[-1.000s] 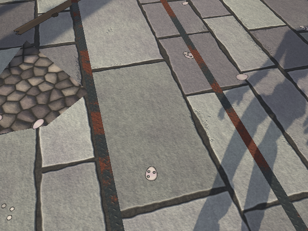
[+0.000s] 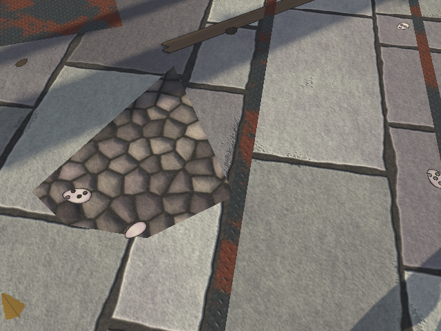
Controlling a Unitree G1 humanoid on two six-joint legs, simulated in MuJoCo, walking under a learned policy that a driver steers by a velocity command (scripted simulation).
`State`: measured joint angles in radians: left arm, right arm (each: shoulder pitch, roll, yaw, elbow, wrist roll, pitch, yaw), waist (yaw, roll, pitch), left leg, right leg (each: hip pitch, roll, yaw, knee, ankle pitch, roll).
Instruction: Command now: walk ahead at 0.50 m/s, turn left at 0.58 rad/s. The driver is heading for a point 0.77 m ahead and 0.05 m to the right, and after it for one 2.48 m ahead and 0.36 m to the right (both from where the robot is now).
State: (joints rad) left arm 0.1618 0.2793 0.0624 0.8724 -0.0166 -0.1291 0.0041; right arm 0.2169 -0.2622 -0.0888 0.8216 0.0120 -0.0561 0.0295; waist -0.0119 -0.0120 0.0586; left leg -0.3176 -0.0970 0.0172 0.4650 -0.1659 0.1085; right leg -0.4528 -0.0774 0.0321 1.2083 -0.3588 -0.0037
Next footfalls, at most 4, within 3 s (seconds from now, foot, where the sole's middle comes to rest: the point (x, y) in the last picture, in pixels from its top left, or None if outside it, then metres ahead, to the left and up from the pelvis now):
0.34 right None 0.40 -0.13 -0.77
0.88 left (180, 262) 0.67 0.14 -0.77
1.36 right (247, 219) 0.82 -0.08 -0.77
1.78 left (179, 214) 0.84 0.15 -0.77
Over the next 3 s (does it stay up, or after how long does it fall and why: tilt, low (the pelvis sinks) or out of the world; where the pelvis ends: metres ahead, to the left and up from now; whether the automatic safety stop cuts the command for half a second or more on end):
stays up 0.74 0.05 0.00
